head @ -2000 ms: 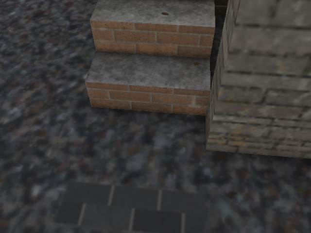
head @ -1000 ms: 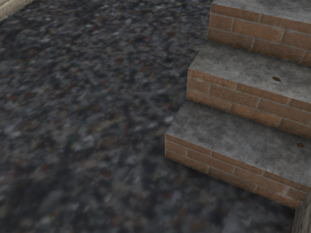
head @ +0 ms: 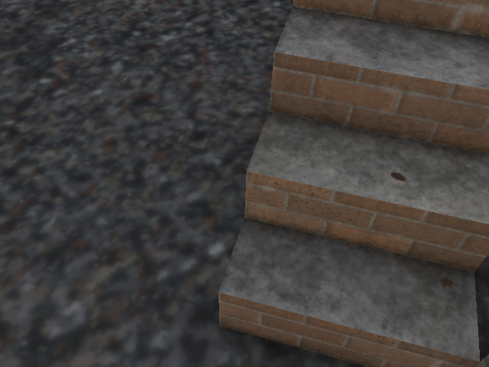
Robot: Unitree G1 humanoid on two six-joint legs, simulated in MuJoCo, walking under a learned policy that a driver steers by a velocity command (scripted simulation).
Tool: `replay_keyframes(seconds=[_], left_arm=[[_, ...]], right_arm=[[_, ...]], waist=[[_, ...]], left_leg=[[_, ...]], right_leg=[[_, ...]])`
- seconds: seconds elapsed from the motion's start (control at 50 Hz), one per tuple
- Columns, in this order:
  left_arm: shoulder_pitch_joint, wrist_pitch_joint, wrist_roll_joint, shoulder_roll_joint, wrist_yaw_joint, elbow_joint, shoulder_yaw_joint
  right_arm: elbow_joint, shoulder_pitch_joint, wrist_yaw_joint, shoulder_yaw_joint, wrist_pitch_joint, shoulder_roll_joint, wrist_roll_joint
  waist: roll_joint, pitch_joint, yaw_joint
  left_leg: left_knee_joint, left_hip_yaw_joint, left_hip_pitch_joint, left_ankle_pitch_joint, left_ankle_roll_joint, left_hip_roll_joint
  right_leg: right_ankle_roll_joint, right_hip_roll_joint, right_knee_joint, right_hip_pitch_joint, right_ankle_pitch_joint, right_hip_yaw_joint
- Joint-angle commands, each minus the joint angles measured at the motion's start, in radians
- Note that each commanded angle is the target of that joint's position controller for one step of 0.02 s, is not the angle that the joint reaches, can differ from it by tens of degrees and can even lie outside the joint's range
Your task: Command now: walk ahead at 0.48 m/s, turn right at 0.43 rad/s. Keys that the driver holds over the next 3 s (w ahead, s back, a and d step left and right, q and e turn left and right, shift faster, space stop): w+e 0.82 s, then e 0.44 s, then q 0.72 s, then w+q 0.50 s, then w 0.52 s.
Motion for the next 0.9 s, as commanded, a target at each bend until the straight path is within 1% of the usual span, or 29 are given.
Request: replay_keyframes(seconds=[0.02,0.06,0.1,0.12,0.16,0.18,0.2,0.22,0.24,0.26,0.28,0.3,0.36,0.42,0.46,0.54,0.56,0.58,0.6,0.62,0.64,0.66,0.68,0.72,0.74,0.8,0.82,0.84,0.9], left_arm=[[-0.155,-0.017,0.003,0.017,-0.02,-0.116,-0.01],[-0.199,-0.021,0.0,0.02,-0.036,-0.15,-0.01],[-0.185,-0.022,0.001,0.052,-0.049,-0.168,0.005],[-0.152,-0.019,0.012,0.069,-0.052,-0.166,0.014],[0.044,-0.008,0.005,0.128,-0.044,-0.129,0.046],[0.217,-0.005,0.006,0.188,-0.028,-0.096,0.076],[0.277,-0.001,0.015,0.273,-0.009,-0.089,0.093],[0.275,-0.01,0.016,0.251,-0.013,-0.1,0.084],[0.239,-0.016,0.011,0.19,-0.013,-0.104,0.072],[0.159,-0.02,0.008,0.161,-0.014,-0.122,0.061],[0.086,-0.025,0.005,0.144,-0.018,-0.144,0.056],[0.048,-0.025,0.01,0.122,-0.016,-0.157,0.05],[0.028,-0.029,0.023,0.133,-0.002,-0.161,0.049],[0.038,-0.021,0.009,0.15,0.018,-0.153,0.052],[0.078,-0.011,0.001,0.145,0.025,-0.145,0.05],[0.098,0.004,-0.009,0.124,0.023,-0.148,0.044],[0.074,0.013,-0.008,0.117,0.027,-0.155,0.041],[0.025,0.017,-0.01,0.106,0.032,-0.174,0.036],[-0.019,0.016,-0.003,0.068,0.028,-0.196,0.022],[-0.068,0.005,-0.007,0.009,0.027,-0.223,0.005],[0.085,-0.014,-0.006,-0.045,0.029,-0.237,-0.01],[0.164,-0.01,-0.032,0.076,0.029,-0.205,0.015],[0.079,0.005,-0.024,0.117,0.035,-0.203,0.026],[0.021,0.023,0.001,0.055,0.046,-0.223,0.02],[0.018,0.029,0.0,0.027,0.042,-0.235,0.011],[-0.019,0.034,-0.013,-0.029,0.043,-0.277,-0.015],[-0.069,0.034,0.0,-0.049,0.046,-0.299,-0.028],[-0.087,0.038,-0.002,-0.061,0.054,-0.305,-0.033],[-0.158,0.044,-0.016,-0.085,0.058,-0.361,-0.054]], right_arm=[[-0.04,-0.018,-0.018,-0.036,-0.012,-0.17,0.008],[-0.029,-0.004,-0.022,-0.038,0.0,-0.181,0.012],[-0.031,-0.014,-0.033,-0.042,0.012,-0.202,0.002],[-0.051,-0.035,-0.039,-0.056,0.023,-0.248,-0.002],[-0.072,-0.068,-0.048,-0.062,0.045,-0.26,-0.003],[-0.092,-0.096,-0.048,-0.058,0.045,-0.255,0.004],[-0.133,0.003,-0.027,-0.016,0.023,-0.113,-0.022],[-0.149,0.001,-0.003,0.002,-0.023,-0.098,0.002],[-0.184,-0.117,0.014,-0.016,-0.055,-0.172,0.039],[-0.203,-0.153,0.016,-0.015,-0.066,-0.18,0.045],[-0.199,-0.159,0.004,-0.016,-0.064,-0.173,0.019],[-0.208,-0.156,-0.006,-0.025,-0.051,-0.181,-0.002],[-0.24,-0.129,-0.019,-0.019,-0.011,-0.143,-0.023],[-0.284,-0.226,-0.032,0.003,0.008,-0.088,-0.024],[-0.314,-0.3,-0.037,0.007,0.016,-0.076,-0.012],[-0.348,-0.349,-0.043,-0.011,0.013,-0.113,0.016],[-0.337,-0.292,-0.032,-0.011,0.01,-0.11,0.004],[-0.326,-0.242,-0.026,-0.022,0.003,-0.116,0.002],[-0.332,-0.193,-0.024,-0.032,0.008,-0.109,-0.008],[-0.303,-0.044,-0.031,-0.054,0.002,-0.168,-0.021],[-0.288,0.013,-0.031,-0.067,0.006,-0.243,-0.046],[-0.295,-0.026,-0.031,-0.075,0.012,-0.213,-0.031],[-0.312,-0.058,-0.036,-0.056,0.022,-0.136,-0.014],[-0.291,-0.107,-0.038,-0.035,0.043,-0.094,0.001],[-0.274,-0.105,-0.043,-0.03,0.049,-0.092,-0.007],[-0.224,-0.056,-0.058,-0.032,0.048,-0.104,-0.014],[-0.215,-0.039,-0.062,-0.038,0.05,-0.122,-0.022],[-0.196,-0.016,-0.06,-0.04,0.054,-0.129,-0.03],[-0.137,0.055,-0.069,-0.04,0.071,-0.122,0.004]], waist=[[0.081,0.101,-0.017],[0.081,0.103,-0.02],[0.119,0.052,0.004],[0.121,0.006,0.028],[0.155,-0.101,0.138],[0.105,-0.179,0.232],[-0.145,-0.278,0.146],[-0.158,-0.382,0.139],[-0.057,-0.249,0.174],[0.029,-0.125,0.127],[0.123,-0.065,0.076],[0.131,-0.047,0.048],[0.07,-0.052,0.004],[0.019,-0.05,0.029],[-0.023,-0.073,0.07],[-0.083,-0.097,0.086],[-0.098,-0.14,0.059],[-0.086,-0.132,0.014],[-0.095,-0.162,-0.045],[0.035,-0.248,-0.11],[0.32,-0.285,-0.003],[0.268,-0.255,0.035],[0.167,-0.136,-0.009],[0.146,0.017,0.012],[0.144,0.054,0.023],[0.1,0.044,0.03],[0.099,0.039,0.019],[0.122,0.027,0.012],[0.118,0.034,0.006]], left_leg=[[-0.069,-0.029,-0.083,0.477,0.045,0.274],[-0.017,-0.005,-0.008,0.59,0.04,0.294],[0.093,0.026,0.059,0.892,0.017,0.301],[0.172,0.032,0.097,1.061,0.018,0.306],[0.451,0.036,0.081,1.205,0.02,0.308],[0.711,0.045,-0.084,0.997,-0.005,0.266],[1.069,0.014,-0.523,0.087,-0.061,0.103],[1.294,-0.204,-0.8,-0.351,-0.062,-0.018],[1.283,-0.266,-0.895,-0.248,-0.033,0.054],[1.185,-0.247,-0.865,-0.14,-0.022,0.104],[1.091,-0.233,-0.796,-0.094,-0.035,0.138],[1.038,-0.231,-0.726,-0.068,-0.056,0.158],[0.927,-0.188,-0.603,-0.028,-0.113,0.157],[0.691,-0.137,-0.51,0.143,-0.141,0.1],[0.556,-0.131,-0.475,0.248,-0.142,0.056],[0.429,-0.184,-0.503,0.102,-0.13,0.028],[0.424,-0.192,-0.427,0.098,-0.106,0.023],[0.32,-0.199,-0.342,0.131,-0.075,0.033],[0.251,-0.176,-0.189,0.232,-0.036,0.054],[0.215,-0.332,0.081,0.358,0.028,0.219],[0.193,-0.718,0.267,0.535,0.185,0.501],[0.184,-0.877,0.186,0.132,0.278,0.591],[0.142,-0.758,0.076,-0.132,0.252,0.512],[0.081,-0.55,-0.125,-0.225,0.16,0.385],[0.059,-0.476,-0.215,-0.17,0.153,0.353],[0.069,-0.325,-0.255,0.02,0.156,0.342],[0.083,-0.291,-0.23,0.115,0.159,0.356],[0.087,-0.293,-0.186,0.192,0.178,0.388],[0.078,-0.265,-0.013,0.222,0.155,0.453]], right_leg=[[-0.006,0.01,-0.141,0.02,0.079,-0.07],[-0.027,0.028,-0.197,0.013,0.034,-0.103],[-0.066,0.074,-0.219,0.076,-0.062,-0.158],[-0.088,0.101,-0.203,0.117,-0.11,-0.176],[-0.145,0.151,-0.23,0.33,-0.183,-0.178],[-0.194,0.121,-0.32,0.602,-0.126,-0.084],[-0.337,-0.128,-0.287,0.999,-0.143,0.338],[-0.483,-0.251,-0.459,1.151,-0.396,0.781],[-0.403,-0.213,-0.534,1.048,-0.451,0.662],[-0.352,-0.176,-0.553,0.87,-0.366,0.515],[-0.317,-0.136,-0.57,0.714,-0.203,0.425],[-0.303,-0.107,-0.584,0.623,-0.049,0.361],[-0.304,-0.052,-0.574,0.437,0.277,0.208],[-0.249,0.035,-0.533,0.316,0.28,0.099],[-0.206,0.056,-0.49,0.332,0.192,0.115],[-0.191,-0.014,-0.403,0.478,0.024,0.284],[-0.19,-0.046,-0.367,0.488,-0.049,0.353],[-0.17,-0.026,-0.327,0.458,-0.08,0.359],[-0.143,0.024,-0.213,0.423,0.083,0.329],[-0.078,0.102,0.086,0.272,-0.025,0.233],[-0.019,0.243,0.364,-0.027,-0.715,0.143],[0.026,0.136,0.601,-0.172,-0.7,0.111],[0.051,0.081,0.744,-0.226,-0.612,0.07],[0.08,0.056,0.89,-0.283,-0.563,-0.007],[0.089,0.052,0.965,-0.274,-0.545,-0.012],[0.107,0.038,1.074,-0.34,-0.458,-0.002],[0.116,0.035,1.114,-0.409,-0.431,-0.004],[0.128,0.041,1.22,-0.477,-0.454,-0.008],[0.129,0.019,1.402,-0.727,-0.551,0.036]])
